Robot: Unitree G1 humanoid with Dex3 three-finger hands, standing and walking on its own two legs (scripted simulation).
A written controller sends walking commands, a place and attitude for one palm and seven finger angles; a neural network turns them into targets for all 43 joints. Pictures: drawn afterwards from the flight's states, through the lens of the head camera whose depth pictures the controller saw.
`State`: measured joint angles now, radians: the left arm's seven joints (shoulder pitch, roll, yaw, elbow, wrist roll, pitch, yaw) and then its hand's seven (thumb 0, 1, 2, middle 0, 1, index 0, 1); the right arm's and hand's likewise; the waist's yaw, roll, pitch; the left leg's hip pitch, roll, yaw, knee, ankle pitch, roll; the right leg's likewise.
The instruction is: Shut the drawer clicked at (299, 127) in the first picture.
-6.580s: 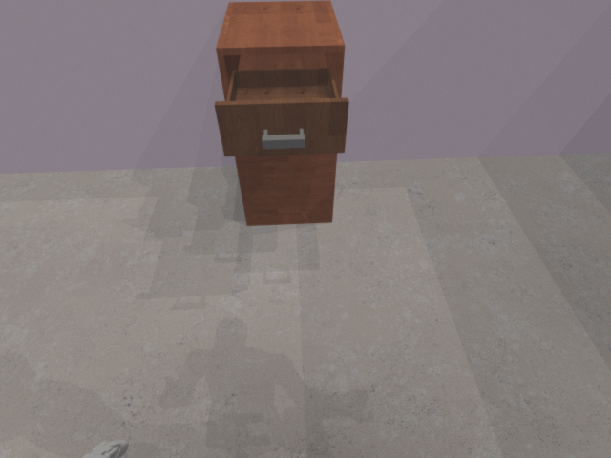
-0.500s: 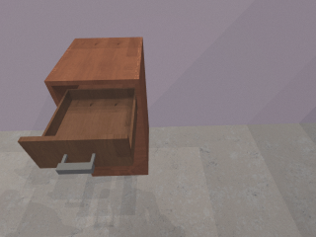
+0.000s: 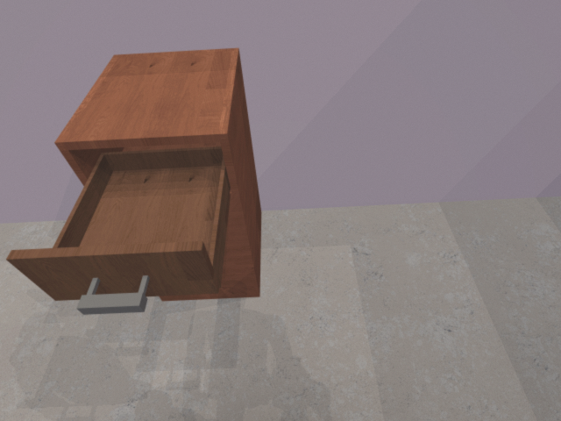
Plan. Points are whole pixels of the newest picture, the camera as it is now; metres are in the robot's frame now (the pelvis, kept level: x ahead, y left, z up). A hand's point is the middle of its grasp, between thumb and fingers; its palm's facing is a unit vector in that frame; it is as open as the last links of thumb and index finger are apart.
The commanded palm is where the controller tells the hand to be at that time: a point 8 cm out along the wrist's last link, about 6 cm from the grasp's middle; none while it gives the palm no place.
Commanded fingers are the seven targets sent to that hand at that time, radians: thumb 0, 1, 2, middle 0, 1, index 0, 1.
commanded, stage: come to a stop and stand still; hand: left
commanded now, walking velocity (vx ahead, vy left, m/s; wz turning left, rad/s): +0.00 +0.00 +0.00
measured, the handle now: (116, 292) +0.34 +0.35 -0.09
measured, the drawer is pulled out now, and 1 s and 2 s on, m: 0.30 0.30 0.30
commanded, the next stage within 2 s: look again from close up in 0.46 s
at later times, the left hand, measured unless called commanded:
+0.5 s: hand out of the picture +0.02 +0.18 -0.17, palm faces +0.05 -0.98 -0.20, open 7.4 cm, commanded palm none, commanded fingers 0.00 0.90 0.90 -0.20 -0.30 -0.20 -0.30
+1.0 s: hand out of the picture +0.02 +0.17 -0.18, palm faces +0.06 -0.98 -0.18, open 7.4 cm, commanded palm none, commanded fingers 0.00 0.90 0.90 -0.20 -0.30 -0.20 -0.30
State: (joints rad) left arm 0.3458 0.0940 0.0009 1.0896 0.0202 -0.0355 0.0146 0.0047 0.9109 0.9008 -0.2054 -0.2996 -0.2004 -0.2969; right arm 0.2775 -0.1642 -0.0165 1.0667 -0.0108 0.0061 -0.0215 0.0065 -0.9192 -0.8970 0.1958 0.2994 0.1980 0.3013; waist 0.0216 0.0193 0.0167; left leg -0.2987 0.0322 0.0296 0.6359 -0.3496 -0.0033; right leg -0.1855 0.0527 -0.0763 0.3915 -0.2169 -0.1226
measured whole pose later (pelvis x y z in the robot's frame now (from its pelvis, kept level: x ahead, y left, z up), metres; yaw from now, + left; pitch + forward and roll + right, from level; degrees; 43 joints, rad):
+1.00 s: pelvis +0.05 +0.01 -0.01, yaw +0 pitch +0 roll +1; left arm 0.33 0.10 0.00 1.14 0.01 -0.03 0.03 0.01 0.91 0.90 -0.20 -0.30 -0.20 -0.30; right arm 0.30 -0.12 0.02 1.15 -0.01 -0.01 -0.05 0.00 -0.91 -0.90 0.20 0.30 0.20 0.30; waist 0.01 0.01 0.01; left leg -0.11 0.02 0.03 0.43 -0.31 -0.02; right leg -0.12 0.06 -0.08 0.44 -0.32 -0.09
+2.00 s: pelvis +0.08 +0.11 -0.01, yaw +4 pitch +0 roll +2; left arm 0.25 0.16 0.03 1.03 0.02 -0.01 0.03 0.00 0.93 0.90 -0.20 -0.30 -0.20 -0.30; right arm 0.23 -0.17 -0.02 1.05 -0.02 0.01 -0.02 0.00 -0.94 -0.90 0.20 0.30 0.20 0.30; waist 0.00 0.01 0.04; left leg -0.28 0.02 0.09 0.52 -0.24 -0.01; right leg -0.28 -0.01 -0.04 0.60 -0.32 -0.04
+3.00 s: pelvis +0.08 +0.13 -0.01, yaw +4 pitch -2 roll -1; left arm 0.34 0.14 -0.01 1.07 0.02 -0.02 0.04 0.00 0.91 0.90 -0.20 -0.30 -0.20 -0.30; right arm 0.29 -0.15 0.00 1.07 -0.02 0.00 -0.02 0.01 -0.93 -0.90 0.20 0.30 0.20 0.30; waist 0.00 -0.01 -0.01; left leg -0.23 -0.01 0.06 0.50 -0.24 0.04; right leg -0.17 0.03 -0.04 0.46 -0.26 -0.03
